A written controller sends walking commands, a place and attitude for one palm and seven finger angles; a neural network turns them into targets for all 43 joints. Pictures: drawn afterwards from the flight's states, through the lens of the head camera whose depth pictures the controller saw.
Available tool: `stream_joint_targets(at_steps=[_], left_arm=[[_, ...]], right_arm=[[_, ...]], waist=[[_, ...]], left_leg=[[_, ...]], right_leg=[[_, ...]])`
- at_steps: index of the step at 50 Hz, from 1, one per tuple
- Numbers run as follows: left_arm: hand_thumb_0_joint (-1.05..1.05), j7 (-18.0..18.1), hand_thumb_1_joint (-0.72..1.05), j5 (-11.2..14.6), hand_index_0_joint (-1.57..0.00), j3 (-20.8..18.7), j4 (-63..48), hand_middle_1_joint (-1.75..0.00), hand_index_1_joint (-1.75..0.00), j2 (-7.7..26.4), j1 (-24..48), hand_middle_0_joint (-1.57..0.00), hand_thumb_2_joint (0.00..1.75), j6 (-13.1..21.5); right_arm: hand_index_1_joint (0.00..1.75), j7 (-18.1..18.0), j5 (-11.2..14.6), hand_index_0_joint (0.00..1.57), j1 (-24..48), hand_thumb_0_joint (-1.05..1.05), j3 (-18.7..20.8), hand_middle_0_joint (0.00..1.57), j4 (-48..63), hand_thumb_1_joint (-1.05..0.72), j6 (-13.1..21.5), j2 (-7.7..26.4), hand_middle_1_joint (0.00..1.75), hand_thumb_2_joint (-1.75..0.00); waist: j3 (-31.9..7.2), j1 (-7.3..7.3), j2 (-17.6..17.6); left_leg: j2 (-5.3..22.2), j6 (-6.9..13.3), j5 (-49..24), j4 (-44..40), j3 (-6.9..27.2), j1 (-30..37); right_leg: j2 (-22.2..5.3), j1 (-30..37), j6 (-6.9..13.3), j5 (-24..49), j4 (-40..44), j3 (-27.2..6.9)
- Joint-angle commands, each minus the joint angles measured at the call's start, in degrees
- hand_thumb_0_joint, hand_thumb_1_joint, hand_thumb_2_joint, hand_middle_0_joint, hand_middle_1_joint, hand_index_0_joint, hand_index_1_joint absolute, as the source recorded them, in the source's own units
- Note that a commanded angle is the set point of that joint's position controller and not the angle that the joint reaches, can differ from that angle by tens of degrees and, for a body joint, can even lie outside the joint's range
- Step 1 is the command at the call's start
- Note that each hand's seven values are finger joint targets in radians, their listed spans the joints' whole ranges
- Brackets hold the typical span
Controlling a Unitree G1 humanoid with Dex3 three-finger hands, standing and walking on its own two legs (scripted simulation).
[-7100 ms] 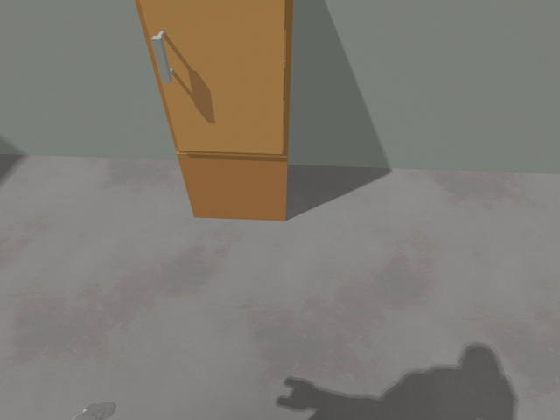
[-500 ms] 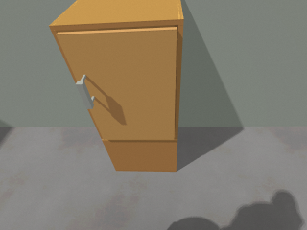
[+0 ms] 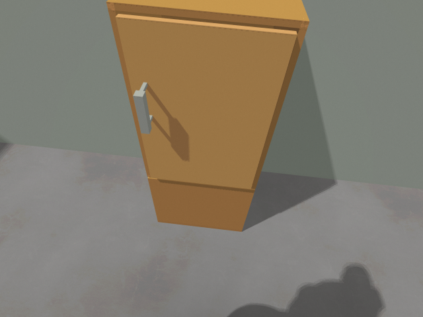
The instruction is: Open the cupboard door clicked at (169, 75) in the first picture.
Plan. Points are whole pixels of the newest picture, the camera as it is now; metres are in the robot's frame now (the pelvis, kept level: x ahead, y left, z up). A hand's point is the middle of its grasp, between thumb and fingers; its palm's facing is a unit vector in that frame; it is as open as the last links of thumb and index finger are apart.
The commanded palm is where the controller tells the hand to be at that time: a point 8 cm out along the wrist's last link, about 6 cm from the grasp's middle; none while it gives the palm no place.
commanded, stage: come to a stop and stand still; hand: left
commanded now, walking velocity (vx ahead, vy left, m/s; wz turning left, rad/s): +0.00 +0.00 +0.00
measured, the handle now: (145, 108) +0.61 +0.24 +0.02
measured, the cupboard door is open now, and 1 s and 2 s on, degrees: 0 0 0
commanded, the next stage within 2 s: look again from close up in 0.22 s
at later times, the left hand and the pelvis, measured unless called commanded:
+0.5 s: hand out of the picture +0.00 +0.18 -0.17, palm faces -0.02 -0.97 -0.24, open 7.3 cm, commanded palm none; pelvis -0.01 +0.00 -0.01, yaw +0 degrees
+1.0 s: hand out of the picture -0.01 +0.13 -0.17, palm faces +0.01 -0.98 -0.21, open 7.3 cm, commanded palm none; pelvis -0.01 -0.05 +0.00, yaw +0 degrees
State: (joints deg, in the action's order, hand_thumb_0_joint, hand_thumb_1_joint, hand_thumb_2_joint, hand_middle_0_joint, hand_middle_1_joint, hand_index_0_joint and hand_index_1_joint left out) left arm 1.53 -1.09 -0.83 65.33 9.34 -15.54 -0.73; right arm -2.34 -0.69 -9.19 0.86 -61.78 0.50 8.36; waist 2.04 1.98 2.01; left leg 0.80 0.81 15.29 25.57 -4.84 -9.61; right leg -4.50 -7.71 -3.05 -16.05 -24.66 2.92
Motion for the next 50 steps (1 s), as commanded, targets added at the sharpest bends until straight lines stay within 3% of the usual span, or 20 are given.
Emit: stream_joint_targets(at_steps=[1,9,15,16,17,18,19,20,22,23,25,27,30,34,41,47,49,50], left_arm=[[0.00,0.47,0.90,0.25,-0.20,-0.41,-0.78,-0.30,-0.30,4.61,-3.18,-0.20,0.90,0.67],[0.00,0.56,0.90,0.29,-0.20,-0.19,-0.85,-0.30,-0.30,4.94,-2.01,-0.20,0.90,0.54],[0.00,0.56,0.90,0.41,-0.20,-0.16,-1.06,-0.30,-0.30,5.55,-2.06,-0.20,0.90,0.72],[0.00,2.86,0.90,-0.56,-0.20,0.79,-0.99,-0.30,-0.30,6.48,-4.05,-0.20,0.90,2.18],[0.00,2.39,0.90,-0.12,-0.20,0.14,-3.76,-0.30,-0.30,8.16,-2.08,-0.20,0.90,2.51],[0.00,1.80,0.90,0.08,-0.20,0.34,-4.09,-0.30,-0.30,7.39,-1.75,-0.20,0.90,2.32],[0.00,1.45,0.90,0.18,-0.20,0.54,-4.25,-0.30,-0.30,7.03,-2.22,-0.20,0.90,2.18],[0.00,1.15,0.90,0.18,-0.20,0.31,-4.65,-0.30,-0.30,7.19,-2.25,-0.20,0.90,2.17],[0.00,0.84,0.90,0.32,-0.20,0.40,-4.56,-0.30,-0.30,6.34,-2.51,-0.20,0.90,2.05],[0.00,0.74,0.90,0.40,-0.20,0.52,-4.39,-0.30,-0.30,6.01,-2.58,-0.20,0.90,2.10],[0.00,0.52,0.90,0.35,-0.20,0.52,-4.36,-0.30,-0.30,5.98,-1.68,-0.20,0.90,2.06],[0.00,0.46,0.90,0.40,-0.20,0.57,-4.35,-0.30,-0.30,5.80,-1.74,-0.20,0.90,2.01],[0.00,0.43,0.90,0.37,-0.20,0.51,-4.26,-0.30,-0.30,6.07,-1.98,-0.20,0.90,1.95],[0.00,0.40,0.90,0.44,-0.20,0.34,-4.30,-0.30,-0.30,6.34,-2.45,-0.20,0.90,2.05],[0.00,0.38,0.90,0.33,-0.20,-0.05,-3.88,-0.30,-0.30,6.16,-3.14,-0.20,0.90,2.47],[0.00,0.34,0.90,0.30,-0.20,-0.24,-3.36,-0.30,-0.30,6.22,-3.39,-0.20,0.90,2.39],[0.00,0.21,0.90,0.17,-0.20,-0.48,-3.32,-0.30,-0.30,6.81,-3.90,-0.20,0.90,2.42],[0.00,0.23,0.90,-0.02,-0.20,-0.79,-3.55,-0.30,-0.30,7.29,-4.17,-0.20,0.90,2.32]], right_arm=[[0.30,-0.02,0.32,0.20,-5.75,0.00,1.00,0.20,0.29,-0.90,0.69,7.46,0.30,-0.90],[0.30,0.23,0.15,0.20,-5.85,0.00,0.71,0.20,-0.58,-0.90,0.74,7.12,0.30,-0.90],[0.30,0.40,0.27,0.20,-7.22,0.00,0.51,0.20,-1.48,-0.90,0.84,6.91,0.30,-0.90],[0.30,1.14,0.68,0.20,-5.39,0.00,0.32,0.20,2.53,-0.90,1.50,9.73,0.30,-0.90],[0.30,1.45,-0.20,0.20,-8.96,0.00,0.39,0.20,3.11,-0.90,1.54,7.60,0.30,-0.90],[0.30,1.35,-0.26,0.20,-8.11,0.00,0.23,0.20,2.89,-0.90,1.71,7.62,0.30,-0.90],[0.30,1.41,-0.27,0.20,-9.94,0.00,-0.09,0.20,3.31,-0.90,1.68,8.02,0.30,-0.90],[0.30,1.46,-0.44,0.20,-10.14,0.00,-0.04,0.20,3.82,-0.90,1.64,7.79,0.30,-0.90],[0.30,1.20,-0.29,0.20,-10.25,0.00,-0.05,0.20,4.18,-0.90,1.55,7.85,0.30,-0.90],[0.30,1.14,-0.19,0.20,-10.20,0.00,-0.08,0.20,4.28,-0.90,1.48,7.69,0.30,-0.90],[0.30,1.17,-0.11,0.20,-10.55,0.00,-0.27,0.20,4.25,-0.90,1.19,6.95,0.30,-0.90],[0.30,1.24,-0.12,0.20,-10.63,0.00,-0.33,0.20,3.71,-0.90,1.04,6.75,0.30,-0.90],[0.30,1.32,-0.14,0.20,-10.73,0.00,-0.40,0.20,3.02,-0.90,0.87,6.27,0.30,-0.90],[0.30,1.28,-0.15,0.20,-11.13,0.00,-0.49,0.20,2.14,-0.90,0.73,5.85,0.30,-0.90],[0.30,1.00,-0.18,0.20,-10.49,0.00,-0.33,0.20,0.89,-0.90,1.07,5.35,0.30,-0.90],[0.30,0.78,-0.15,0.20,-9.82,0.00,-0.34,0.20,0.29,-0.90,0.89,5.00,0.30,-0.90],[0.30,0.94,-0.20,0.20,-9.69,0.00,-0.29,0.20,0.23,-0.90,0.75,5.31,0.30,-0.90],[0.30,1.08,-0.25,0.20,-9.79,0.00,-0.22,0.20,0.41,-0.90,0.48,5.08,0.30,-0.90]], waist=[[-1.91,-1.56,-4.17],[1.71,-1.37,-2.61],[0.96,-1.21,-2.44],[3.58,-1.28,-3.35],[-0.33,-2.72,-6.39],[0.13,-1.70,-7.71],[-1.54,-2.33,-8.23],[-3.46,-1.97,-11.14],[-3.95,-1.91,-9.10],[-3.39,-1.85,-5.67],[-0.11,-2.16,-1.44],[2.13,-2.24,-0.32],[4.13,-2.16,-0.14],[3.49,-2.37,1.72],[0.35,-1.99,-0.10],[1.08,-1.89,-1.00],[0.95,-1.42,-1.42],[1.69,-1.30,0.06]], left_leg=[[7.31,0.70,-23.97,-5.03,5.64,4.37],[6.64,0.20,-17.65,-7.32,5.48,1.82],[6.29,0.23,-15.46,-7.66,5.38,1.69],[6.67,-0.99,-25.85,2.72,4.79,-2.58],[5.49,-0.80,-17.27,0.25,5.58,-2.71],[5.72,0.14,-14.80,-1.42,5.97,-2.99],[6.25,0.67,-11.96,-2.21,6.69,-3.63],[6.56,1.33,-12.25,-2.38,7.11,-3.05],[6.80,2.04,-13.67,-2.21,7.09,-2.25],[6.51,2.04,-12.62,-1.57,6.43,-2.33],[5.75,1.76,-8.66,-1.84,5.64,-3.84],[5.20,1.46,-6.20,-2.56,5.27,-4.43],[4.88,1.06,-4.21,-3.28,4.66,-4.52],[4.57,0.65,-3.78,-2.80,3.70,-3.54],[4.83,0.12,-7.62,-2.08,2.74,-1.32],[5.08,-0.29,-7.84,-1.89,2.19,-1.35],[4.24,-0.37,-4.15,-0.62,1.34,-2.03],[3.65,-0.39,-1.09,0.39,0.88,-3.56]], right_leg=[[-2.57,-1.55,1.98,12.16,2.67,-1.25],[-2.77,-1.70,1.81,10.12,4.11,-1.53],[-2.92,-0.39,2.10,10.05,4.91,-1.73],[-3.92,-4.15,2.98,19.04,2.62,-4.75],[-3.64,-1.82,4.46,10.17,-0.93,-3.02],[-2.60,-3.51,4.76,5.15,-1.03,-2.84],[-1.38,-3.09,4.76,1.52,-1.53,-1.79],[-0.78,-2.30,4.67,1.21,-2.94,-0.95],[-0.21,-2.32,4.51,1.83,-3.38,-0.42],[-0.59,-2.62,4.49,3.03,-2.64,-0.78],[-1.31,-4.17,4.46,3.76,-1.61,-1.39],[-1.53,-5.74,4.31,3.39,-0.72,-2.13],[-1.62,-7.39,4.32,1.87,0.17,-2.81],[-1.92,-8.06,4.46,0.98,1.61,-4.11],[-2.27,-6.07,4.76,8.39,1.22,-4.54],[-2.21,-5.76,5.08,10.55,1.78,-4.82],[-2.94,-5.28,5.73,6.49,2.41,-6.03],[-3.39,-4.98,6.23,3.11,3.28,-6.97]])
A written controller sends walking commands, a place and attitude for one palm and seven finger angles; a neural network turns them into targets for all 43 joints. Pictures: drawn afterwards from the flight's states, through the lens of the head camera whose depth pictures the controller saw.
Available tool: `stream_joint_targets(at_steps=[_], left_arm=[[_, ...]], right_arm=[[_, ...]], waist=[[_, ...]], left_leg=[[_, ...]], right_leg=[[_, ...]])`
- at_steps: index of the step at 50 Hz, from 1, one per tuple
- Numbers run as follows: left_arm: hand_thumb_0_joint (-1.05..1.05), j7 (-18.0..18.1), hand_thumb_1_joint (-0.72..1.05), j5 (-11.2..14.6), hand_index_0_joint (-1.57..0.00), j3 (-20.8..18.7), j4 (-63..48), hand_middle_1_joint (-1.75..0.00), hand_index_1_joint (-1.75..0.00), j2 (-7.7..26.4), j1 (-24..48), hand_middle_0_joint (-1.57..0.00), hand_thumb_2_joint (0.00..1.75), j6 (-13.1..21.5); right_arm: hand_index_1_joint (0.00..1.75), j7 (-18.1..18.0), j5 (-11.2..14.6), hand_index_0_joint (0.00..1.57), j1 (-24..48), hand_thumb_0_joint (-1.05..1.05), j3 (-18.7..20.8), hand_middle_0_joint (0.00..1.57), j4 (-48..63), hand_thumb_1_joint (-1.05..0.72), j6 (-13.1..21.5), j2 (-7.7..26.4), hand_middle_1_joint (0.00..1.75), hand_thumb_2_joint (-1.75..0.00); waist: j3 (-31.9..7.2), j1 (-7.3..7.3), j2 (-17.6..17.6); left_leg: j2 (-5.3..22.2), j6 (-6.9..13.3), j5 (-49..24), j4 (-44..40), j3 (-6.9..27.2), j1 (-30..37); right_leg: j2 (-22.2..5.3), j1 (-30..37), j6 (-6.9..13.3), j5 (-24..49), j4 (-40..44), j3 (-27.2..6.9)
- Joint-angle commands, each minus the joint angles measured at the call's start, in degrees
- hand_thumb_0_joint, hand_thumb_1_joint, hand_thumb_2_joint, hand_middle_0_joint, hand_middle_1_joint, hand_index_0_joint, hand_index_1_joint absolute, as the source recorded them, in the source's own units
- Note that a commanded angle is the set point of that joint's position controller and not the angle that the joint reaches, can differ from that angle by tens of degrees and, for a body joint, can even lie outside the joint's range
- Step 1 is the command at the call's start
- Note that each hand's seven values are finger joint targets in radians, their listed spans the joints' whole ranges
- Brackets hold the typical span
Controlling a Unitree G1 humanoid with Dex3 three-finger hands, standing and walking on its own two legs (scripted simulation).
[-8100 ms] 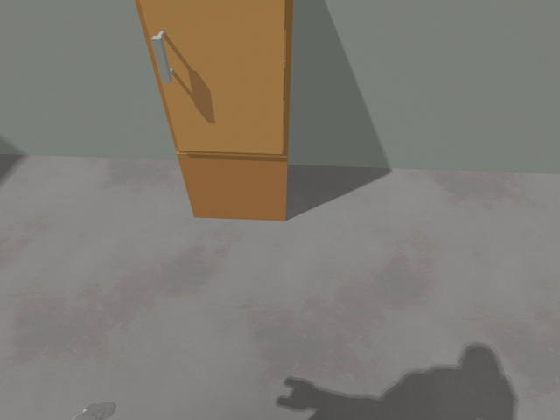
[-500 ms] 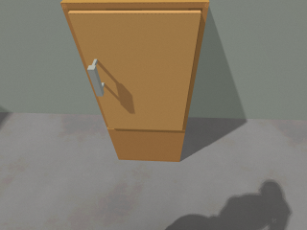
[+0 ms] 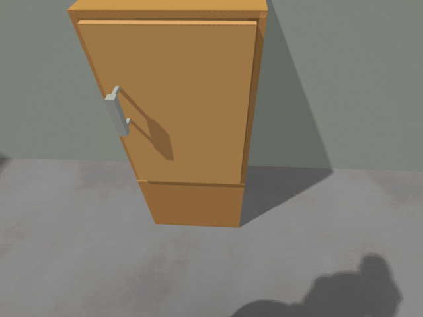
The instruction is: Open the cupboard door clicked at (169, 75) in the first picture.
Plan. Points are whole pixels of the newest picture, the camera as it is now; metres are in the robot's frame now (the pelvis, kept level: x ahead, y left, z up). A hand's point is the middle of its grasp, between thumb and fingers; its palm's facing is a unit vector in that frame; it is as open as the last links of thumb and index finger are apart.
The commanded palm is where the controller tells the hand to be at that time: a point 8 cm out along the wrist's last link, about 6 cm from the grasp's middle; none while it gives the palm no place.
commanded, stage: shuffle to correct the standing spot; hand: left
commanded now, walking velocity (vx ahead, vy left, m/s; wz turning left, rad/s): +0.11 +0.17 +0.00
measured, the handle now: (120, 111) +0.61 +0.29 +0.03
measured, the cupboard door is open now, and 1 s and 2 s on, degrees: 0 0 0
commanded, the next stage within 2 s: come to a stop and stand still in 0.82 s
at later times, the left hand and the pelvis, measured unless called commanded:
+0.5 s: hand out of the picture +0.09 +0.22 -0.17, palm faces +0.03 -0.97 -0.26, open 7.4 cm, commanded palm none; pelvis +0.05 +0.03 -0.01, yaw +0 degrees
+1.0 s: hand out of the picture +0.07 +0.29 -0.18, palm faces +0.09 -0.96 -0.25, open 7.3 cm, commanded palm none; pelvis +0.10 +0.10 -0.01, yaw +0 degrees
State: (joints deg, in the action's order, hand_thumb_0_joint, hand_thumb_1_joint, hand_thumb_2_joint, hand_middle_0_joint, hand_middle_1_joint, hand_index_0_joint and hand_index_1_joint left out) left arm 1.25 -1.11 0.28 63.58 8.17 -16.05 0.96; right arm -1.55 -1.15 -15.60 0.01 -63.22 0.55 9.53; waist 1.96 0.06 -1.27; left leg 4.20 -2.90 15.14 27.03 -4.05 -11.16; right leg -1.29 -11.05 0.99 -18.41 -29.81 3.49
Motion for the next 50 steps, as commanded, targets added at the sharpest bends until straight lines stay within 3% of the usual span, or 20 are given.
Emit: stream_joint_targets(at_steps=[1,6,9,11,13,14,16,18,24,25,26,27,28,31,34,44,47,48,49,50], left_arm=[[0.00,0.46,0.90,0.01,-0.20,-2.20,-1.85,-0.30,-0.30,8.88,-4.25,-0.20,0.90,0.61],[0.00,0.61,0.90,-0.37,-0.20,-3.81,-2.38,-0.30,-0.30,10.78,-6.49,-0.20,0.90,0.58],[0.00,0.85,0.90,-0.53,-0.20,-4.46,-2.95,-0.30,-0.30,10.66,-5.90,-0.20,0.90,0.46],[0.00,0.81,0.90,-0.44,-0.20,-4.40,-4.35,-0.30,-0.30,8.99,-3.49,-0.20,0.90,-0.21],[0.00,0.67,0.90,-0.53,-0.20,-3.60,-6.43,-0.30,-0.30,4.60,-0.92,-0.20,0.90,-0.82],[0.00,0.76,0.90,-0.75,-0.20,-3.33,-7.24,-0.30,-0.30,4.43,1.17,-0.20,0.90,-1.03],[0.00,0.37,0.90,-0.49,-0.20,-3.48,-7.74,-0.30,-0.30,4.57,2.50,-0.20,0.90,-0.80],[0.00,0.02,0.90,-0.26,-0.20,-3.30,-7.13,-0.30,-0.30,3.27,1.73,-0.20,0.90,-0.87],[0.00,0.36,0.90,-0.45,-0.20,-3.12,-6.42,-0.30,-0.30,2.69,-4.09,-0.20,0.90,-0.42],[0.00,0.67,0.90,-0.64,-0.20,-3.63,-5.61,-0.30,-0.30,5.09,-7.64,-0.20,0.90,0.27],[0.00,1.42,0.90,-1.14,-0.20,-4.74,-4.75,-0.30,-0.30,10.59,-11.85,-0.20,0.90,0.94],[0.00,1.58,0.90,-0.44,-0.20,-5.58,-4.96,-0.30,-0.30,14.45,-13.88,-0.20,0.90,0.95],[0.00,1.73,0.90,-0.22,-0.20,-5.29,-5.42,-0.30,-0.30,13.82,-12.68,-0.20,0.90,0.91],[0.00,1.96,0.90,-0.27,-0.20,-4.33,-6.88,-0.30,-0.30,9.34,-5.58,-0.20,0.90,1.26],[0.00,1.69,0.90,-0.36,-0.20,-4.63,-7.72,-0.30,-0.30,9.89,-4.65,-0.20,0.90,1.37],[0.00,1.36,0.90,-1.03,-0.20,-6.24,-8.66,-0.30,-0.30,14.58,-4.36,-0.20,0.90,-0.12],[0.00,1.28,0.90,-0.95,-0.20,-6.40,-8.81,-0.30,-0.30,15.19,-2.88,-0.20,0.90,-0.83],[0.00,1.31,0.90,-0.82,-0.20,-5.96,-8.93,-0.30,-0.30,13.71,-2.45,-0.20,0.90,-1.20],[0.00,1.17,0.90,-0.36,-0.20,-5.17,-9.29,-0.30,-0.30,10.18,-3.62,-0.20,0.90,-1.76],[0.00,1.44,0.90,-0.16,-0.20,-3.92,-10.20,-0.30,-0.30,5.83,-5.16,-0.20,0.90,-2.46]], right_arm=[[0.30,0.42,0.14,0.20,-2.98,0.00,0.70,0.20,2.19,-0.90,0.28,3.87,0.30,-0.90],[0.30,0.73,0.06,0.20,-1.21,0.00,1.06,0.20,4.08,-0.90,0.02,3.65,0.30,-0.90],[0.30,0.68,0.24,0.20,-2.40,0.00,1.20,0.20,4.56,-0.90,0.41,3.41,0.30,-0.90],[0.30,0.70,0.21,0.20,-7.80,0.00,1.29,0.20,2.83,-0.90,0.89,4.17,0.30,-0.90],[0.30,0.33,-0.59,0.20,-12.20,0.00,2.45,0.20,2.19,-0.90,0.63,9.24,0.30,-0.90],[0.30,0.00,-0.57,0.20,-13.30,0.00,2.42,0.20,2.09,-0.90,0.51,9.01,0.30,-0.90],[0.30,-0.25,-0.46,0.20,-10.35,0.00,1.79,0.20,3.61,-0.90,0.80,6.84,0.30,-0.90],[0.30,-0.29,-0.80,0.20,-6.84,0.00,1.63,0.20,5.26,-0.90,0.96,6.88,0.30,-0.90],[0.30,0.11,-0.21,0.20,-4.46,0.00,2.20,0.20,6.29,-0.90,0.50,7.80,0.30,-0.90],[0.30,0.35,0.28,0.20,-4.23,0.00,2.31,0.20,6.36,-0.90,0.58,7.24,0.30,-0.90],[0.30,0.65,0.81,0.20,-4.31,0.00,2.21,0.20,7.41,-0.90,0.77,5.15,0.30,-0.90],[0.30,0.59,0.33,0.20,-2.90,0.00,2.39,0.20,9.23,-0.90,0.39,4.82,0.30,-0.90],[0.30,0.24,-0.03,0.20,-3.67,0.00,2.77,0.20,8.99,-0.90,-0.39,5.48,0.30,-0.90],[0.30,1.35,-0.10,0.20,-0.05,0.00,2.98,0.20,7.89,-0.90,-1.59,4.35,0.30,-0.90],[0.30,1.97,0.14,0.20,0.04,0.00,3.05,0.20,8.08,-0.90,-2.52,3.15,0.30,-0.90],[0.30,2.21,0.59,0.20,8.76,0.00,3.02,0.20,12.62,-0.90,-2.52,4.36,0.30,-0.90],[0.30,1.89,0.69,0.20,4.63,0.00,3.32,0.20,11.71,-0.90,-1.70,4.95,0.30,-0.90],[0.30,1.58,0.45,0.20,0.17,0.00,3.52,0.20,10.19,-0.90,-1.08,5.75,0.30,-0.90],[0.30,1.22,0.07,0.20,-3.25,0.00,4.43,0.20,9.76,-0.90,-0.37,10.40,0.30,-0.90],[0.30,0.76,0.37,0.20,-5.25,0.00,4.99,0.20,10.15,-0.90,-0.33,14.53,0.30,-0.90]], waist=[[2.29,0.89,4.47],[4.47,2.25,10.64],[3.43,1.39,9.18],[1.30,-0.82,3.52],[0.98,-2.20,-14.16],[2.03,-3.14,-16.41],[2.61,-1.77,-9.85],[0.68,-0.14,-6.30],[-2.62,3.68,-2.13],[-4.55,5.29,2.46],[-6.71,6.59,15.72],[-5.20,6.43,19.38],[-4.89,5.09,12.20],[0.57,2.68,11.99],[-1.91,1.82,11.07],[-1.77,3.49,12.14],[-3.76,1.36,12.30],[-5.80,-0.68,9.71],[-10.21,-1.70,-1.75],[-11.85,-1.51,-14.12]], left_leg=[[-0.53,3.14,1.12,0.49,-0.71,-3.48],[-1.47,2.89,7.70,9.45,-1.49,-11.37],[-1.24,3.06,5.64,4.89,-1.28,-8.51],[0.00,4.10,-6.06,-2.50,0.01,2.70],[11.77,11.66,-16.86,-8.40,13.55,8.00],[13.47,14.99,-18.94,-10.66,16.32,8.94],[13.27,17.28,-23.52,-9.08,14.77,7.29],[11.07,16.27,-28.52,-8.28,10.08,5.75],[7.32,12.36,-23.83,-1.86,3.70,-0.58],[4.99,9.48,-18.37,3.03,1.56,-3.67],[-0.74,5.85,-1.99,14.20,-1.96,-14.20],[-5.27,3.01,19.58,27.69,-0.69,-21.55],[-3.08,2.54,20.41,33.93,4.87,-21.34],[-2.07,1.34,10.90,40.51,4.97,-24.66],[-2.37,0.20,4.85,38.66,3.00,-22.62],[-3.06,-0.49,3.14,17.36,-0.51,-15.69],[-4.53,0.40,-0.94,5.76,-2.57,-4.85],[-3.34,0.99,-8.54,-1.13,-2.49,3.32],[6.12,4.27,-25.23,-2.56,6.11,11.76],[17.69,10.63,-45.96,-4.99,19.97,10.18]], right_leg=[[-7.84,-1.45,2.98,3.75,9.81,-9.51],[-14.96,2.23,7.77,10.17,12.96,-16.01],[-15.47,2.20,8.17,19.69,8.11,-12.90],[-9.50,-4.35,4.76,12.96,0.32,-5.68],[0.19,-15.89,0.77,-14.24,-16.02,4.57],[-0.13,-20.70,1.06,-19.21,-25.05,2.37],[-2.87,-22.65,1.95,-16.57,-31.46,0.15],[-3.42,-19.22,1.40,-12.80,-29.56,1.03],[-2.08,-1.66,0.33,3.24,-3.83,4.14],[-5.06,5.87,0.69,10.24,2.50,1.11],[-18.24,14.97,4.79,21.20,6.15,-16.13],[-29.28,15.20,11.50,39.71,10.53,-28.36],[-30.24,12.12,14.52,39.89,9.90,-25.60],[-20.65,6.02,9.58,46.72,8.13,-12.21],[-17.52,4.26,7.66,44.96,7.79,-5.17],[-18.45,2.73,7.78,38.97,4.51,-5.55],[-17.11,-0.67,5.89,34.62,-0.43,-4.59],[-14.26,-3.85,4.02,26.74,-5.56,-2.94],[-7.74,-9.04,0.49,7.14,-14.76,1.65],[-1.47,-14.33,-2.17,-20.25,-27.29,1.03]])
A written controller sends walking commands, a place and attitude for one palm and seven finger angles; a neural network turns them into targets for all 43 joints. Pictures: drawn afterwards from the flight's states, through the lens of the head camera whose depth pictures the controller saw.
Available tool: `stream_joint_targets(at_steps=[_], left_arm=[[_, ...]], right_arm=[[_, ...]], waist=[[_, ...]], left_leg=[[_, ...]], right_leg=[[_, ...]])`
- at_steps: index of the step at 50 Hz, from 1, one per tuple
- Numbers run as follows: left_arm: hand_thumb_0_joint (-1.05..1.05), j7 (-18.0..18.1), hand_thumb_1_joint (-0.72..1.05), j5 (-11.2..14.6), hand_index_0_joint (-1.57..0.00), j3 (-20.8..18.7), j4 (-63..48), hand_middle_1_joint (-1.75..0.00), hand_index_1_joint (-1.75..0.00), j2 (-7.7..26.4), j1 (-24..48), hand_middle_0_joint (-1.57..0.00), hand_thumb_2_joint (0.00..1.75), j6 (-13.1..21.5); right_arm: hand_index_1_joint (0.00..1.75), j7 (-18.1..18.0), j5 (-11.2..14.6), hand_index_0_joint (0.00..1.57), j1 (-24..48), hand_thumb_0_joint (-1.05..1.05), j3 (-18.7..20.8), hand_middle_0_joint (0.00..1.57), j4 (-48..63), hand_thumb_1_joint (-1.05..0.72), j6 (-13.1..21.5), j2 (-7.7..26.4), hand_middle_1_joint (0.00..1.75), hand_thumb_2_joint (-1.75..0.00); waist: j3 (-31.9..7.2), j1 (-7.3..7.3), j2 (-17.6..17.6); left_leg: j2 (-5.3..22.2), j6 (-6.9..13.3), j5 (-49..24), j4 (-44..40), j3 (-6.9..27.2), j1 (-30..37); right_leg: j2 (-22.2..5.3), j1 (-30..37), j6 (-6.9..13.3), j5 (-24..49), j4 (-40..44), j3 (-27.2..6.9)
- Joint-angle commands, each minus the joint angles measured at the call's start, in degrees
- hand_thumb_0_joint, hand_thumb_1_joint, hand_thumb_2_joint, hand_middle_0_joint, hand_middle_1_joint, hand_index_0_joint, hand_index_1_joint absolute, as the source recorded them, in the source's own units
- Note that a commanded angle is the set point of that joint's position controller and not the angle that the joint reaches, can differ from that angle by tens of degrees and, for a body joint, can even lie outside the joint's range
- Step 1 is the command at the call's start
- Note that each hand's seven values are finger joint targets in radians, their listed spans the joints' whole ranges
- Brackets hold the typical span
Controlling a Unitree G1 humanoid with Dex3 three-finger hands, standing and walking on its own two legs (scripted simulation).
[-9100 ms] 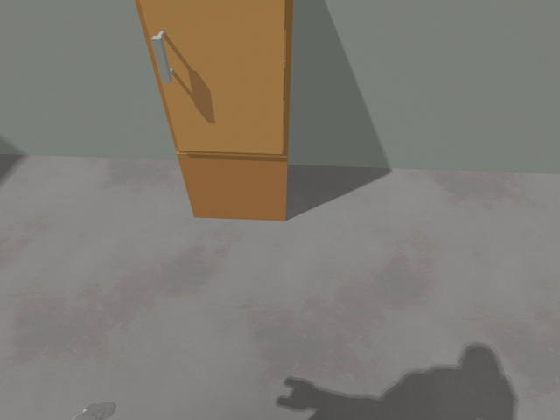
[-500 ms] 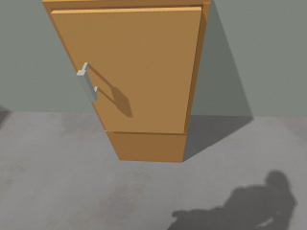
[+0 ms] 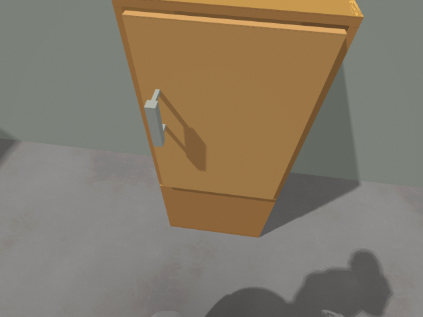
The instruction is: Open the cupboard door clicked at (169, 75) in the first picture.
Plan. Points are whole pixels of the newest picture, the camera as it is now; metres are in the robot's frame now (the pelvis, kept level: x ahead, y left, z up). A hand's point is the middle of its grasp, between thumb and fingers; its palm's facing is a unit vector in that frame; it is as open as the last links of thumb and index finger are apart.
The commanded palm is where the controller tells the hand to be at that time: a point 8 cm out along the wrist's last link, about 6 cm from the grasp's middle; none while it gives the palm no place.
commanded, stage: come to a stop and stand still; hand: left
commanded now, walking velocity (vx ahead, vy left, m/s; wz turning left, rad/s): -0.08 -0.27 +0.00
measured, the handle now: (157, 118) +0.52 +0.19 +0.04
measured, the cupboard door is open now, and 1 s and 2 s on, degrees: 0 0 0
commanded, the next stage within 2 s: look again from close up in 1.36 s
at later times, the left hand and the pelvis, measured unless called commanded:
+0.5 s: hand out of the picture +0.00 +0.18 -0.16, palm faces -0.02 -0.98 -0.21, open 7.3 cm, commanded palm none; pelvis -0.06 +0.00 +0.01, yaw -1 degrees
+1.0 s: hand out of the picture -0.12 +0.12 -0.15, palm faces +0.12 -0.98 -0.17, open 7.4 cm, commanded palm none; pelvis -0.04 -0.02 +0.02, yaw -1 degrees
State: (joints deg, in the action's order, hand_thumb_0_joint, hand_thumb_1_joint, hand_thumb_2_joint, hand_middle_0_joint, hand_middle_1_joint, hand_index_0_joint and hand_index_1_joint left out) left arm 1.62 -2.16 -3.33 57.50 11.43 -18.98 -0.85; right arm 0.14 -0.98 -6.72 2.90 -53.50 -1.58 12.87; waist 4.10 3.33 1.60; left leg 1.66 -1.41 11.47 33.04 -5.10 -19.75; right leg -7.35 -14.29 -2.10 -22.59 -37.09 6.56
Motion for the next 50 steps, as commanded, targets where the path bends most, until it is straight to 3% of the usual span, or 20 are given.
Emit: stream_joint_targets(at_steps=[1,2,4,6,11,15,20,22,23,24,25,26,27,28,30,32,37,44,48,50], left_arm=[[0.00,1.84,0.90,1.06,-0.20,-0.26,-4.10,-0.30,-0.30,3.61,-2.15,-0.20,0.90,-1.23],[0.00,1.77,0.90,0.99,-0.20,0.04,-4.13,-0.30,-0.30,2.80,-1.46,-0.20,0.90,-1.20],[0.00,1.32,0.90,0.64,-0.20,-0.29,-1.04,-0.30,-0.30,3.64,-1.82,-0.20,0.90,-1.24],[0.00,0.46,0.90,0.72,-0.20,-0.27,-0.02,-0.30,-0.30,3.79,-3.23,-0.20,0.90,-1.28],[0.00,-0.44,0.90,0.38,-0.20,-0.88,-1.24,-0.30,-0.30,3.71,-1.26,-0.20,0.90,-2.26],[0.00,-0.98,0.90,0.28,-0.20,-0.66,-2.53,-0.30,-0.30,2.89,1.53,-0.20,0.90,-2.30],[0.00,-1.34,0.90,0.70,-0.20,0.13,-2.27,-0.30,-0.30,0.96,1.69,-0.20,0.90,-1.95],[0.00,-1.26,0.90,1.16,-0.20,0.27,-0.03,-0.30,-0.30,-0.01,-3.79,-0.20,0.90,-1.59],[0.00,-1.21,0.90,1.11,-0.20,0.30,1.62,-0.30,-0.30,0.20,-7.07,-0.20,0.90,-1.36],[0.00,-0.88,0.90,0.79,-0.20,0.08,2.78,-0.30,-0.30,1.44,-10.48,-0.20,0.90,-1.07],[0.00,-0.29,0.90,0.10,-0.20,-0.30,2.70,-0.30,-0.30,5.15,-11.02,-0.20,0.90,-0.46],[0.00,0.03,0.90,0.32,-0.20,-0.46,0.53,-0.30,-0.30,7.91,-6.83,-0.20,0.90,-0.44],[0.00,0.22,0.90,0.64,-0.20,0.03,-1.46,-0.30,-0.30,6.83,-0.42,-0.20,0.90,0.27],[0.00,0.17,0.90,0.96,-0.20,0.13,-1.78,-0.30,-0.30,5.24,2.44,-0.20,0.90,1.48],[0.00,-0.11,0.90,1.46,-0.20,0.60,-1.21,-0.30,-0.30,3.43,1.70,-0.20,0.90,2.69],[0.00,-0.29,0.90,1.36,-0.20,0.73,-0.40,-0.30,-0.30,2.60,-0.71,-0.20,0.90,3.58],[0.00,0.07,0.90,1.16,-0.20,0.24,2.50,-0.30,-0.30,2.65,-7.28,-0.20,0.90,3.99],[0.00,0.75,0.90,0.60,-0.20,-0.09,4.82,-0.30,-0.30,3.03,-9.80,-0.20,0.90,2.94],[0.00,0.67,0.90,0.80,-0.20,0.35,5.35,-0.30,-0.30,2.71,-7.33,-0.20,0.90,2.36],[0.00,0.66,0.90,0.68,-0.20,1.05,5.34,-0.30,-0.30,0.00,-7.74,-0.20,0.90,2.01]], right_arm=[[0.30,-1.22,0.14,0.20,-12.97,0.00,1.40,0.20,1.12,-0.90,1.19,10.71,0.30,-0.90],[0.30,-1.54,-0.24,0.20,-9.91,0.00,0.68,0.20,2.08,-0.90,1.52,8.60,0.30,-0.90],[0.30,-2.14,-0.40,0.20,-5.04,0.00,-0.44,0.20,1.74,-0.90,2.17,5.35,0.30,-0.90],[0.30,-2.45,-0.34,0.20,-4.48,0.00,-1.06,0.20,1.60,-0.90,2.60,3.52,0.30,-0.90],[0.30,-3.13,-0.55,0.20,-9.99,0.00,0.42,0.20,-0.67,-0.90,2.28,5.26,0.30,-0.90],[0.30,-2.92,-0.80,0.20,-12.04,0.00,0.94,0.20,-1.99,-0.90,2.20,5.36,0.30,-0.90],[0.30,-2.01,-1.43,0.20,-12.28,0.00,1.72,0.20,-2.87,-0.90,1.55,6.30,0.30,-0.90],[0.30,-1.62,-1.44,0.20,-11.27,0.00,1.94,0.20,-3.39,-0.90,1.08,6.64,0.30,-0.90],[0.30,-1.46,-1.24,0.20,-10.73,0.00,1.84,0.20,-3.57,-0.90,0.73,5.84,0.30,-0.90],[0.30,-1.26,-0.84,0.20,-9.64,0.00,1.51,0.20,-3.57,-0.90,0.41,3.73,0.30,-0.90],[0.30,-1.05,-0.11,0.20,-9.11,0.00,0.54,0.20,-2.92,-0.90,0.21,-0.64,0.30,-0.90],[0.30,-0.72,-0.34,0.20,-6.21,0.00,0.38,0.20,-0.89,-0.90,-0.06,-0.77,0.30,-0.90],[0.30,-0.26,-0.86,0.20,-7.16,0.00,0.73,0.20,-1.55,-0.90,-0.12,1.27,0.30,-0.90],[0.30,0.12,-1.03,0.20,-9.60,0.00,0.74,0.20,-3.83,-0.90,-0.06,0.67,0.30,-0.90],[0.30,0.53,-0.92,0.20,-14.24,0.00,0.77,0.20,-6.31,-0.90,0.14,0.14,0.30,-0.90],[0.30,0.51,-0.71,0.20,-15.67,0.00,0.62,0.20,-6.68,-0.90,0.75,0.09,0.30,-0.90],[0.30,-0.11,-0.55,0.20,-12.04,0.00,0.31,0.20,-5.29,-0.90,0.92,0.09,0.30,-0.90],[0.30,-0.88,0.55,0.20,-6.83,0.00,-0.75,0.20,-3.72,-0.90,0.89,-1.94,0.30,-0.90],[0.30,-1.35,0.81,0.20,-9.19,0.00,-1.15,0.20,-5.26,-0.90,1.61,-2.96,0.30,-0.90],[0.30,-1.89,0.59,0.20,-11.37,0.00,-0.47,0.20,-6.12,-0.90,2.61,-0.02,0.30,-0.90]], waist=[[-13.38,-5.12,-12.40],[-8.46,-3.67,-9.35],[-5.83,-2.07,-14.18],[-5.85,-1.52,-10.26],[-7.53,-3.60,-5.21],[-6.57,-5.08,-8.42],[-4.76,-5.35,-11.83],[-5.70,-2.88,-12.16],[-5.54,-1.52,-9.75],[-4.40,0.06,-5.13],[-2.20,0.37,8.06],[4.35,0.41,13.87],[6.26,-2.38,8.73],[7.40,-3.82,8.65],[7.09,-5.19,5.23],[6.94,-4.43,5.39],[2.39,-1.50,4.17],[-1.62,-0.24,6.69],[-2.23,-2.52,7.65],[-4.15,-3.09,3.68]], left_leg=[[21.77,13.42,-41.96,-11.89,18.81,13.45],[20.94,13.93,-34.36,-14.25,17.56,7.87],[15.47,9.63,-21.84,-16.95,14.35,3.38],[13.89,10.04,-21.29,-16.89,12.18,4.00],[16.92,11.37,-14.60,-18.22,14.51,10.47],[16.34,11.14,-10.43,-19.23,14.97,12.77],[13.79,9.14,10.90,-23.60,15.36,5.84],[11.38,6.63,18.28,-24.31,12.57,1.73],[8.78,4.60,21.89,-23.15,9.91,-2.31],[5.04,2.34,22.85,-17.86,5.82,-6.61],[-0.45,0.39,19.44,-3.49,0.77,-12.93],[-1.04,0.10,17.81,6.77,0.49,-16.90],[0.79,1.12,13.25,11.98,4.16,-13.78],[0.85,1.33,7.38,15.35,4.33,-12.75],[0.74,0.81,1.97,20.65,3.41,-12.03],[1.29,0.29,0.64,20.93,3.41,-13.91],[1.84,-0.90,3.39,18.63,3.95,-17.12],[-0.13,-0.91,8.97,7.89,2.06,-9.09],[-1.87,0.11,-1.61,-6.51,0.16,7.37],[4.16,2.53,-17.63,-7.53,4.10,16.84]], right_leg=[[4.34,-9.40,2.15,-16.62,-26.10,-7.83],[3.46,-9.89,2.11,-12.61,-28.21,-8.39],[3.95,-9.24,1.42,-4.48,-28.63,-10.68],[4.54,-8.91,0.74,-0.62,-27.68,-9.91],[5.35,-12.14,0.17,-1.40,-25.60,-9.47],[5.20,-11.62,0.36,-3.84,-18.01,-7.51],[6.50,-2.95,2.43,-7.12,-3.54,-3.69],[8.02,5.13,3.64,-3.64,6.22,-0.96],[8.98,11.33,4.02,0.17,12.76,0.63],[6.68,14.81,4.65,0.02,18.70,-1.83],[-4.14,13.43,8.15,-13.86,27.73,-16.93],[-13.76,2.77,11.61,-26.09,35.85,-28.38],[-13.34,-4.61,11.30,-24.13,36.45,-26.18],[-9.64,-4.69,9.82,-16.73,35.50,-22.26],[-6.22,-2.68,8.87,-5.11,33.72,-16.01],[-6.19,1.52,9.17,0.74,31.70,-13.87],[-9.57,13.13,11.89,18.59,26.40,-15.66],[-9.45,15.16,13.02,44.36,17.30,-13.94],[-4.71,5.54,8.92,38.65,12.47,-10.31],[-0.38,-0.57,5.57,26.29,8.03,-8.02]])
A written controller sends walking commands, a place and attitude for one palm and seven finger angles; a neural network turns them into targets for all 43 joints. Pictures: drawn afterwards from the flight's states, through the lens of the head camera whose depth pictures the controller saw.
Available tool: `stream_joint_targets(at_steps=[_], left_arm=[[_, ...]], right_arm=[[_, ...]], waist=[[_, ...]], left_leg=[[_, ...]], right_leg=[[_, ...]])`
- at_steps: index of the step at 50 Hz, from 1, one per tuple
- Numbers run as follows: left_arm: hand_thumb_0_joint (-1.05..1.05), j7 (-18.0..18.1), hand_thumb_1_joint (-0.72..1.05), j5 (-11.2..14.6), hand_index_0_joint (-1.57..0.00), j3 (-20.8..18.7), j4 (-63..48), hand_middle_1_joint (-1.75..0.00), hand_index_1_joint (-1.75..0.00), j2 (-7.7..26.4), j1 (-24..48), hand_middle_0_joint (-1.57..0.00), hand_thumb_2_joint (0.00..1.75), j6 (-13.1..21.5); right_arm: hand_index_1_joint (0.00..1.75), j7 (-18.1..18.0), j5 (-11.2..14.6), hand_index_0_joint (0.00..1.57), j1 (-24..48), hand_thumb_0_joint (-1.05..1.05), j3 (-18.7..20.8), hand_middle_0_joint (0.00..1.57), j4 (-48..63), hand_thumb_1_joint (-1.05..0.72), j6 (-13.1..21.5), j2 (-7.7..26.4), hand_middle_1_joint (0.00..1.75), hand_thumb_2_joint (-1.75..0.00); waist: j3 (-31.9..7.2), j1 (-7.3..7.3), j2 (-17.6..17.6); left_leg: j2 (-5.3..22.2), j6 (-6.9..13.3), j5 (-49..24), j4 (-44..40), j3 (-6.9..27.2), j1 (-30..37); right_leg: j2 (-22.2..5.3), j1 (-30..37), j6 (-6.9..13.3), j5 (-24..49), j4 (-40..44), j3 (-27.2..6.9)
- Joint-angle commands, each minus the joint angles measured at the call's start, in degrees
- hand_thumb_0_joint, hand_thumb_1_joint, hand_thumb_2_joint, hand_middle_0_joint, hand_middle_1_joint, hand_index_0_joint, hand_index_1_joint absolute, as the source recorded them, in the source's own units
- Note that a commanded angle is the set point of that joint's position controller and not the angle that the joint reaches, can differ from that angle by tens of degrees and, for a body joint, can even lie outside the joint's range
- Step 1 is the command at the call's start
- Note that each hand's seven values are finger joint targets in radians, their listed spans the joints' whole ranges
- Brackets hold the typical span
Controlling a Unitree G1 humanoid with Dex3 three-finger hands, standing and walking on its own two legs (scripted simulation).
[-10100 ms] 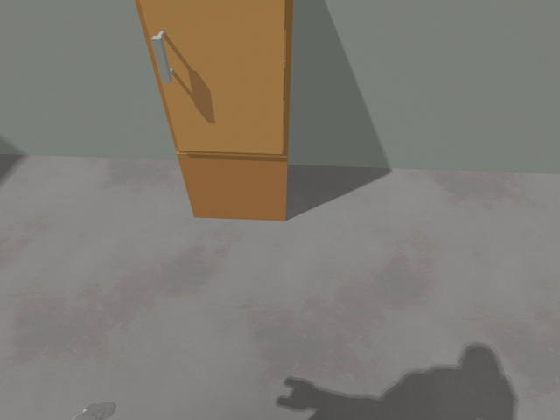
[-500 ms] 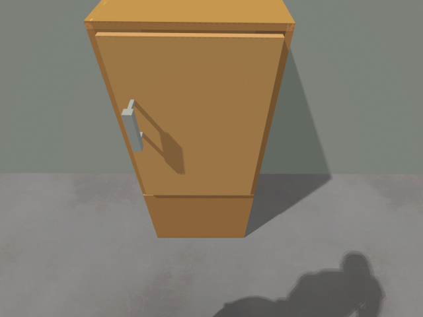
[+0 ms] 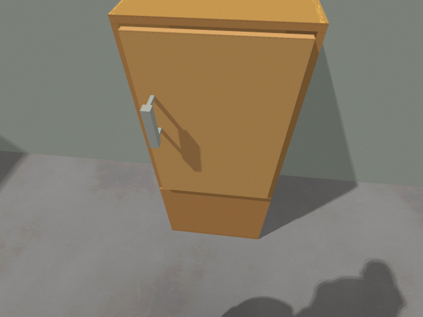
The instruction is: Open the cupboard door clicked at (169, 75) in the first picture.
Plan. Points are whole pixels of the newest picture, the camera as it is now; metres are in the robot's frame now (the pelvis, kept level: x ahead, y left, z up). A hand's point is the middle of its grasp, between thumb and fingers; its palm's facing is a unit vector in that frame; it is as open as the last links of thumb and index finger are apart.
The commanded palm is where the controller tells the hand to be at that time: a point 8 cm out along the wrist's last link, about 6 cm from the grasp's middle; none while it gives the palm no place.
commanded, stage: come to a stop and stand still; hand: left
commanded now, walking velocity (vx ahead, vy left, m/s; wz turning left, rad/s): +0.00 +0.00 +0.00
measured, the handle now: (153, 121) +0.55 +0.22 +0.02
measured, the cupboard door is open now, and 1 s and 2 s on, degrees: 0 0 0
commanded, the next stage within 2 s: look again from close up in 0.36 s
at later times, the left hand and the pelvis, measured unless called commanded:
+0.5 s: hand out of the picture +0.02 +0.20 -0.18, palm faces +0.02 -0.98 -0.22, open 7.3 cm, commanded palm none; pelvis +0.01 +0.03 +0.00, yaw -1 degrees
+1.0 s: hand out of the picture +0.01 +0.23 -0.18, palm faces -0.04 -0.97 -0.22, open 7.3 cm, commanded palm none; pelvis -0.01 +0.05 +0.00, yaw -2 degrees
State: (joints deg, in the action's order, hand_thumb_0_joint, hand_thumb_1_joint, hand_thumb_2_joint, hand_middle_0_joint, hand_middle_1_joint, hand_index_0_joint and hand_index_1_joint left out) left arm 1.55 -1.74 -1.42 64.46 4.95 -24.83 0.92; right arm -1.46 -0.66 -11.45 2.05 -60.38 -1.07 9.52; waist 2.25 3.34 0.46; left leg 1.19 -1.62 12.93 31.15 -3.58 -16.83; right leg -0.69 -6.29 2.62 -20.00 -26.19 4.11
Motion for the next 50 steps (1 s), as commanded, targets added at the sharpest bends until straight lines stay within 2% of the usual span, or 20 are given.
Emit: stream_joint_targets(at_steps=[1,2,3,5,6,8,10,13,20,22,23,24,25,26,29,32,36,40,42,50], left_arm=[[0.00,0.95,0.90,0.52,-0.20,-0.45,-1.58,-0.30,-0.30,4.61,-3.04,-0.20,0.90,0.05],[0.00,1.27,0.90,0.33,-0.20,-0.20,-1.69,-0.30,-0.30,3.45,-3.34,-0.20,0.90,-0.20],[0.00,1.30,0.90,0.13,-0.20,-0.06,-1.80,-0.30,-0.30,3.23,-2.89,-0.20,0.90,-0.30],[0.00,0.96,0.90,0.45,-0.20,-0.10,-0.69,-0.30,-0.30,4.99,-1.72,-0.20,0.90,-0.48],[0.00,0.88,0.90,0.49,-0.20,-0.07,-0.51,-0.30,-0.30,5.73,-1.28,-0.20,0.90,-0.29],[0.00,0.87,0.90,0.57,-0.20,-0.11,-0.14,-0.30,-0.30,6.60,-1.07,-0.20,0.90,0.12],[0.00,0.92,0.90,0.55,-0.20,-0.06,-0.41,-0.30,-0.30,6.97,-0.20,-0.20,0.90,0.31],[0.00,0.99,0.90,0.68,-0.20,-0.09,-0.90,-0.30,-0.30,7.24,1.32,-0.20,0.90,0.21],[0.00,0.81,0.90,0.66,-0.20,-0.08,-1.18,-0.30,-0.30,7.39,3.31,-0.20,0.90,-0.22],[0.00,0.73,0.90,0.79,-0.20,0.03,-1.27,-0.30,-0.30,7.84,3.62,-0.20,0.90,-0.19],[0.00,3.14,0.90,-0.24,-0.20,0.87,-1.73,-0.30,-0.30,9.62,-0.70,-0.20,0.90,1.75],[0.00,2.67,0.90,0.36,-0.20,0.36,-4.91,-0.30,-0.30,12.34,4.04,-0.20,0.90,2.12],[0.00,2.01,0.90,0.44,-0.20,0.28,-5.72,-0.30,-0.30,13.01,6.32,-0.20,0.90,2.31],[0.00,1.79,0.90,0.62,-0.20,0.61,-6.18,-0.30,-0.30,12.93,7.19,-0.20,0.90,2.24],[0.00,1.67,0.90,1.09,-0.20,0.68,-6.89,-0.30,-0.30,11.10,6.08,-0.20,0.90,1.51],[0.00,1.42,0.90,1.14,-0.20,0.89,-6.52,-0.30,-0.30,10.65,5.50,-0.20,0.90,0.66],[0.00,1.01,0.90,1.06,-0.20,1.07,-6.19,-0.30,-0.30,10.95,6.33,-0.20,0.90,-0.01],[0.00,0.87,0.90,0.90,-0.20,1.13,-6.10,-0.30,-0.30,10.92,6.02,-0.20,0.90,-0.15],[0.00,0.81,0.90,0.97,-0.20,1.10,-5.98,-0.30,-0.30,10.99,5.67,-0.20,0.90,-0.14],[0.00,0.72,0.90,0.80,-0.20,0.90,-5.25,-0.30,-0.30,11.85,5.51,-0.20,0.90,0.27]], right_arm=[[0.30,-0.58,0.10,0.20,-6.90,0.00,0.58,0.20,0.97,-0.90,2.24,5.75,0.30,-0.90],[0.30,-0.75,-0.05,0.20,-6.43,0.00,0.70,0.20,1.17,-0.90,1.92,6.93,0.30,-0.90],[0.30,-0.89,-0.22,0.20,-5.18,0.00,0.54,0.20,1.22,-0.90,1.62,6.80,0.30,-0.90],[0.30,-1.08,-0.04,0.20,-2.78,0.00,-0.16,0.20,1.06,-0.90,1.83,4.94,0.30,-0.90],[0.30,-1.12,-0.03,0.20,-2.48,0.00,-0.32,0.20,1.16,-0.90,1.83,4.44,0.30,-0.90],[0.30,-1.24,-0.01,0.20,-2.61,0.00,-0.39,0.20,0.87,-0.90,1.98,4.16,0.30,-0.90],[0.30,-1.29,0.06,0.20,-2.87,0.00,-0.38,0.20,0.56,-0.90,2.12,3.98,0.30,-0.90],[0.30,-1.27,-0.06,0.20,-3.22,0.00,-0.48,0.20,-0.27,-0.90,2.22,4.12,0.30,-0.90],[0.30,-1.06,-0.27,0.20,-3.88,0.00,-0.96,0.20,-1.59,-0.90,2.24,2.97,0.30,-0.90],[0.30,-0.94,-0.29,0.20,-4.15,0.00,-1.13,0.20,-1.86,-0.90,2.24,3.50,0.30,-0.90],[0.30,-0.05,0.12,0.20,0.93,0.00,-0.81,0.20,3.11,-0.90,3.01,7.15,0.30,-0.90],[0.30,0.59,-0.02,0.20,-3.45,0.00,-0.91,0.20,3.95,-0.90,2.36,4.25,0.30,-0.90],[0.30,0.81,-0.57,0.20,-2.89,0.00,-0.93,0.20,3.31,-0.90,2.02,3.55,0.30,-0.90],[0.30,0.83,-0.44,0.20,-5.30,0.00,-1.05,0.20,3.30,-0.90,1.95,4.40,0.30,-0.90],[0.30,0.42,-0.41,0.20,-7.18,0.00,-1.05,0.20,3.32,-0.90,2.80,6.72,0.30,-0.90],[0.30,0.16,-0.25,0.20,-5.94,0.00,-1.30,0.20,3.61,-0.90,2.79,6.91,0.30,-0.90],[0.30,0.35,-0.31,0.20,-5.93,0.00,-1.35,0.20,3.15,-0.90,2.38,6.42,0.30,-0.90],[0.30,0.39,-0.30,0.20,-6.46,0.00,-1.19,0.20,2.41,-0.90,2.40,6.32,0.30,-0.90],[0.30,0.36,-0.33,0.20,-6.63,0.00,-1.10,0.20,2.25,-0.90,2.55,6.62,0.30,-0.90],[0.30,0.14,-0.07,0.20,-5.93,0.00,-0.91,0.20,0.98,-0.90,3.18,6.95,0.30,-0.90]], waist=[[-3.84,-2.62,-0.65],[-2.47,-2.22,-3.35],[0.53,-2.10,-3.53],[1.37,-1.73,-7.34],[1.61,-1.95,-5.56],[-1.35,-2.41,-2.02],[-2.77,-2.53,-0.23],[-3.52,-2.60,-0.18],[1.26,-2.11,0.75],[0.67,-2.18,0.38],[4.58,-0.87,0.92],[1.91,-4.94,1.75],[2.71,-4.17,-1.98],[-0.67,-5.31,-1.03],[-6.26,-4.40,-4.43],[-3.22,-3.42,-2.64],[2.80,-3.31,-1.13],[3.65,-3.18,-0.36],[1.95,-3.22,-0.49],[-0.31,-3.08,0.28]], left_leg=[[9.89,5.72,-29.45,-4.10,7.21,16.54],[12.55,7.66,-30.91,-4.54,8.23,14.55],[12.18,7.66,-27.06,-4.75,7.38,11.13],[8.92,6.43,-26.88,-6.08,6.54,8.70],[7.71,5.62,-27.49,-4.93,5.52,8.73],[6.54,4.48,-28.01,-3.53,4.16,10.96],[6.42,4.08,-27.94,-3.73,3.79,11.62],[6.36,3.95,-26.61,-5.08,4.12,11.83],[5.80,3.65,-18.20,-8.88,4.88,7.83],[5.59,3.48,-17.19,-9.37,5.02,8.11],[4.63,2.29,-22.34,4.98,2.45,5.53],[3.84,2.78,-2.37,2.11,3.08,2.46],[2.80,2.58,0.33,-0.59,1.89,3.16],[2.91,2.72,-2.40,-1.33,2.23,4.10],[5.21,4.36,-15.60,-2.25,5.17,6.75],[5.64,5.24,-12.70,-3.88,6.21,4.56],[4.75,4.97,-1.56,-7.68,6.33,0.80],[4.93,5.07,2.27,-9.86,6.83,0.61],[5.08,5.05,1.73,-10.16,6.58,2.12],[5.23,5.04,-5.81,-9.11,5.39,5.63]], right_leg=[[-5.06,-11.39,-0.63,12.72,-2.91,-4.12],[-4.05,-11.77,-1.40,2.07,-1.39,-3.24],[-3.57,-11.87,-1.63,-0.12,0.78,-3.45],[-4.93,-8.03,-1.75,7.44,2.27,-4.05],[-5.24,-7.08,-1.50,12.23,2.57,-4.82],[-6.34,-4.99,-1.19,21.98,2.60,-5.30],[-6.61,-3.41,-1.27,26.20,2.31,-4.97],[-6.64,-2.44,-1.36,23.64,2.71,-4.29],[-6.49,-2.10,-1.36,16.96,5.46,-3.81],[-6.65,-1.82,-1.27,16.07,5.98,-4.06],[-8.04,-8.78,-3.15,39.17,6.65,-10.13],[-10.48,-5.64,-0.43,33.63,5.43,-9.38],[-10.63,-5.91,0.96,33.22,4.41,-9.22],[-8.49,-4.63,1.25,26.21,2.80,-7.53],[-4.67,-2.25,0.52,16.25,-1.30,-4.80],[-3.73,-3.67,-0.18,8.53,-0.54,-4.32],[-3.82,-6.73,-0.27,1.45,1.39,-4.74],[-3.73,-7.72,-0.46,0.02,2.01,-4.65],[-3.83,-7.79,-0.55,1.07,1.83,-5.00],[-4.73,-7.03,-0.91,6.16,2.89,-5.60]])
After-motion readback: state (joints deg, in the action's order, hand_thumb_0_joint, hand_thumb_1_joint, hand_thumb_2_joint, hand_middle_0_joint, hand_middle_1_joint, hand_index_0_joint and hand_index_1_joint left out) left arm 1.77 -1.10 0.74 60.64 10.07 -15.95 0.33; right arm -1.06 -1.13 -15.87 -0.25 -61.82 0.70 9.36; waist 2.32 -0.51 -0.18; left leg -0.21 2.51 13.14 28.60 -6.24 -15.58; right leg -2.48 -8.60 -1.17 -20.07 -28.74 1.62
